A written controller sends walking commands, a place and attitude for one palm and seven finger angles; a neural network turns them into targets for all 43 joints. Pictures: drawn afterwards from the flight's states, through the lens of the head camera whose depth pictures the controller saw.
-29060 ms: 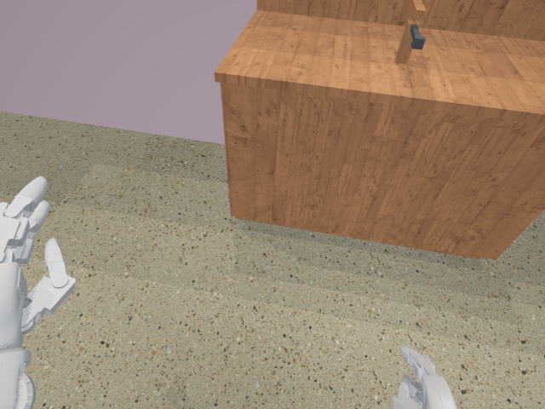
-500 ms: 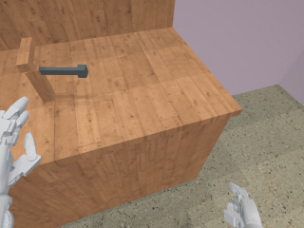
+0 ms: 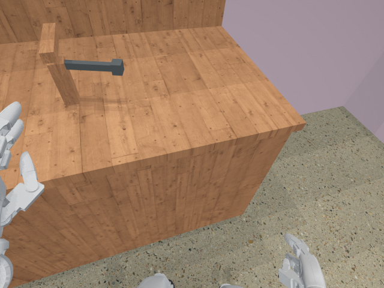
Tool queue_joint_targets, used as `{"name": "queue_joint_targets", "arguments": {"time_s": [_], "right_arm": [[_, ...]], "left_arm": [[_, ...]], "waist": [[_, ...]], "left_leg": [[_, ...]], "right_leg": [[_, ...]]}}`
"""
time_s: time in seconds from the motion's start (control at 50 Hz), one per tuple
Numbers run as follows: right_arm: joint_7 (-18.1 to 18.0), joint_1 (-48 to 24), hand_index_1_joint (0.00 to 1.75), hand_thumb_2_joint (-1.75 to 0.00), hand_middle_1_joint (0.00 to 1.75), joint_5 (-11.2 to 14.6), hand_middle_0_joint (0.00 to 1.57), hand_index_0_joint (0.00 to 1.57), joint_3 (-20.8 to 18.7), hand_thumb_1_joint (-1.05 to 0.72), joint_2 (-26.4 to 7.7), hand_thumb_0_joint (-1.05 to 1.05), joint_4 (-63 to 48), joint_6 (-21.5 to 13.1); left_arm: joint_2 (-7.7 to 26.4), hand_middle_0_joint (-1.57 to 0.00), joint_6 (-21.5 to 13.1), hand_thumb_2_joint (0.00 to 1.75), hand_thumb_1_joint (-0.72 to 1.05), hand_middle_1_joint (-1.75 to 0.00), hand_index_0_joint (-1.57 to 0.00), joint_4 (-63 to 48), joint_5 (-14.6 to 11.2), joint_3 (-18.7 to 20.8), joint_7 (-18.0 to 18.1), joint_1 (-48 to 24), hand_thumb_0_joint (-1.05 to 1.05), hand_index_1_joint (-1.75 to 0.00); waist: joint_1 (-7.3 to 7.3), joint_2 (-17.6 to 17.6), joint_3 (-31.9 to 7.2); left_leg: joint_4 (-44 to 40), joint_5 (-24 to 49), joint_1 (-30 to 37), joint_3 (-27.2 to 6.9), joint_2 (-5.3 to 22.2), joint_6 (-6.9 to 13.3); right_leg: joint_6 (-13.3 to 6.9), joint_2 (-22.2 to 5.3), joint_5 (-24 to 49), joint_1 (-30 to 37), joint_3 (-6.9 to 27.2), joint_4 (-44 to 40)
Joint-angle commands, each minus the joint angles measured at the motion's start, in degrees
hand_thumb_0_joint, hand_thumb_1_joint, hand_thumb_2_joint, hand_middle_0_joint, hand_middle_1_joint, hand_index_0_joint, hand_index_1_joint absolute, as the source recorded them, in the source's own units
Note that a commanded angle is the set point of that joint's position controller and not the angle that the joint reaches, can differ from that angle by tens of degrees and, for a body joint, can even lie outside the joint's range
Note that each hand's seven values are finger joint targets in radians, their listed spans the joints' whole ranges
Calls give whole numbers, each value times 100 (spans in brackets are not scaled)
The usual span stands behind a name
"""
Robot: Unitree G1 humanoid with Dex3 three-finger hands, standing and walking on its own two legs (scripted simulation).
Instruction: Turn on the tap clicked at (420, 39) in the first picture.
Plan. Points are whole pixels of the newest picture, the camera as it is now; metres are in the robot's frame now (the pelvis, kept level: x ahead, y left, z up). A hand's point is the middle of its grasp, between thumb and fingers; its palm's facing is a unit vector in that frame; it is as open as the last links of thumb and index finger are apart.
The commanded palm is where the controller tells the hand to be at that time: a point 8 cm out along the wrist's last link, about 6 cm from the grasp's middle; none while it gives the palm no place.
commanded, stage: step back with the hand held close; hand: left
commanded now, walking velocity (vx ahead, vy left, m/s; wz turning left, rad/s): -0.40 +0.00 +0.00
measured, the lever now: (117, 67) +0.56 +0.23 +0.14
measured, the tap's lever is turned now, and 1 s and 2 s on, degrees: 72 72 72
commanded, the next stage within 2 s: stop stepping back and stand still in 0.40 s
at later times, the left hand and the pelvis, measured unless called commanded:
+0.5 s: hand (16, 247) +0.14 +0.23 +0.17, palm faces +0.29 -0.88 -0.38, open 7.4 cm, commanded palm +0.07 +0.28 +0.19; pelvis -0.10 +0.00 +0.01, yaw -3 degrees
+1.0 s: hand out of the picture +0.01 +0.23 +0.18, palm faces +0.39 -0.85 -0.34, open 7.4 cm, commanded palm -0.05 +0.27 +0.19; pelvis -0.21 -0.01 +0.01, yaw -1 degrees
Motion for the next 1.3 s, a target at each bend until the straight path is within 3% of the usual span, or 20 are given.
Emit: {"name": "queue_joint_targets", "arguments": {"time_s": [0.0, 0.12, 0.2, 0.32, 0.36, 0.4, 0.46, 0.62, 0.68, 0.7, 0.8, 0.86, 0.92, 1.0, 1.02, 1.06, 1.2, 1.22, 1.26, 1.28], "right_arm": [[18, -450, 30, -90, 30, -55, 20, 20, -296, -90, -678, 0, -720, -487], [43, -442, 30, -90, 30, -102, 20, 20, -223, -90, -692, 0, -570, -461], [8, -562, 30, -90, 30, 51, 20, 20, -273, -90, -574, 0, -633, -350], [-80, -846, 30, -90, 30, -3, 20, 20, -12, -90, -343, 0, -765, -89], [-97, -503, 30, -90, 30, 38, 20, 20, -152, -90, -466, 0, -806, -48], [-29, -421, 30, -90, 30, 132, 20, 20, -405, -90, -824, 0, -991, -166], [97, -246, 30, -90, 30, -69, 20, 20, -336, -90, -680, 0, -790, -429], [35, -336, 30, -90, 30, 70, 20, 20, -308, -90, -810, 0, -851, -491], [-10, -363, 30, -90, 30, 30, 20, 20, -371, -90, -670, 0, -598, -401], [-11, -325, 30, -90, 30, -19, 20, 20, -320, -90, -609, 0, -391, -356], [-99, -395, 30, -90, 30, -16, 20, 20, -140, -90, -589, 0, -347, -285], [-113, -308, 30, -90, 30, -4, 20, 20, -258, -90, -824, 0, -657, -418], [79, -421, 30, -90, 30, 78, 20, 20, -214, -90, -602, 0, -521, -525], [-9, -465, 30, -90, 30, -12, 20, 20, -199, -90, -750, 0, -497, -452], [-17, -450, 30, -90, 30, -21, 20, 20, -234, -90, -740, 0, -543, -436], [-9, -391, 30, -90, 30, 32, 20, 20, -323, -90, -696, 0, -560, -401], [-136, -456, 30, -90, 30, -43, 20, 20, -134, -90, -504, 0, -369, -453], [-190, -461, 30, -90, 30, -56, 20, 20, -151, -90, -603, 0, -425, -475], [-165, -392, 30, -90, 30, -41, 20, 20, -167, -90, -761, 0, -507, -518], [-120, -365, 30, -90, 30, -25, 20, 20, -254, -90, -695, 0, -498, -556]], "left_arm": [[679, -20, -360, 90, 90, -30, -20, -1049, -36, 600, 133, -207, 0, -30], [614, -20, -235, 90, 90, -30, -20, -995, -18, 246, 67, -528, 0, -30], [828, -20, -378, 90, 90, -30, -20, -1001, -83, 239, 9, -616, 0, -30], [865, -20, -482, 90, 90, -30, -20, -993, -94, 646, 33, -360, 0, -30], [825, -20, -492, 90, 90, -30, -20, -1217, -108, 732, 59, 50, 0, -30], [904, -20, -563, 90, 90, -30, -20, -1649, -155, 758, 52, 136, 0, -30], [806, -20, -498, 90, 90, -30, -20, -1787, -181, 731, -21, 427, 0, -30], [748, -20, -90, 90, 90, -30, -20, -1054, -11, 596, 101, 141, 0, -30], [814, -20, -48, 90, 90, -30, -20, -892, 27, 440, 80, -544, 0, -30], [760, -20, -5, 90, 90, -30, -20, -734, 23, 354, 75, -681, 0, -30], [757, -20, 68, 90, 90, -30, -20, -802, 37, 303, 171, -844, 0, -30], [916, -20, -4, 90, 90, -30, -20, -1410, 98, 521, 211, -787, 0, -30], [782, -20, -9, 90, 90, -30, -20, -836, 59, 510, 114, -634, 0, -30], [574, -20, 20, 90, 90, -30, -20, -197, 8, 361, 66, -312, 0, -30], [484, -20, 9, 90, 90, -30, -20, -102, 66, 223, 14, -266, 0, -30], [871, -20, -110, 90, 90, -30, -20, -513, 24, 438, -62, -846, 0, -30], [821, -20, -135, 90, 90, -30, -20, -917, 20, 383, 107, -962, 0, -30], [672, -20, -103, 90, 90, -30, -20, -857, -32, 293, 110, -922, 0, -30], [761, -20, -149, 90, 90, -30, -20, -1137, 32, 449, 186, -1230, 0, -30], [918, -20, -146, 90, 90, -30, -20, -959, 82, 616, 170, -1381, 0, -30]], "waist": [[121, 896, -1137], [125, 1253, -1206], [116, -1756, -985], [-80, -402, -1000], [-135, -249, -1548], [43, 1128, -1708], [34, 1582, -1619], [-15, 510, -679], [-93, -1424, -577], [-228, -1496, -625], [-231, -576, -681], [-128, 2248, -752], [-92, 1207, 61], [94, 859, -265], [103, 262, -207], [-1, -1580, -465], [-143, -397, -635], [-213, 175, -517], [-157, 1973, -440], [-136, 1503, -330]], "left_leg": [[-2487, -2205, 908, -1739, 1530, 256], [-2221, -1734, 1178, -975, 1070, -238], [2985, -2032, 806, -40, -289, -616], [561, -1766, -36, -6, 64, -489], [-1267, -19, 1050, 191, 83, -453], [-1216, 4119, 2638, -1138, 1648, 98], [-1155, 5157, 2878, -1542, 1821, 428], [-1415, -2606, 196, -646, 715, -32], [2015, -1893, 1055, -152, -90, -352], [2677, -1583, 1074, -166, -84, -350], [184, -2079, 1813, 206, -2, -41], [-2555, -3166, 1365, -2181, 1579, 799], [-2699, -3616, 269, -2297, 1684, 905], [-1490, -3124, -397, -957, 933, 260], [-279, -2779, -792, -441, 489, 115], [3062, -2010, -1219, -75, -97, -166], [39, -1630, 2109, 392, 103, -48], [-783, -1978, 2164, 116, 174, 1], [-2604, -3664, 1826, -2557, 1815, 784], [-2813, -3723, 1062, -2694, 1924, 941]], "right_leg": [[-11, -31, -556, 130, 105, 676], [-237, 21, 166, 1046, -108, -2163], [-1274, -2280, 2545, -303, 1404, -3336], [-815, -1816, 5657, 1795, 684, -1605], [-478, -1495, 4895, 1885, 537, -1087], [32, -540, 972, 131, 71, -301], [68, -143, -1055, -589, 317, 368], [-20, -208, 535, 1901, -114, -2310], [-990, -2003, -2216, -526, 2407, -3780], [-1027, -2048, -2231, -698, 2352, -3802], [-595, -1399, -1955, -710, 800, -2786], [24, 248, -674, -526, -531, 1382], [-14, -432, -168, -762, 186, 1701], [-163, -40, -116, 2018, -578, -1581], [-330, -257, -169, 2388, -127, -2244], [-1211, -2267, -855, 1832, 3230, -3675], [-793, -1454, -2082, -663, 886, -2768], [-641, -1165, -1919, -592, 578, -1964], [-63, 63, -1009, -912, -423, 840], [-65, -124, -670, -623, -2, 1650]]}}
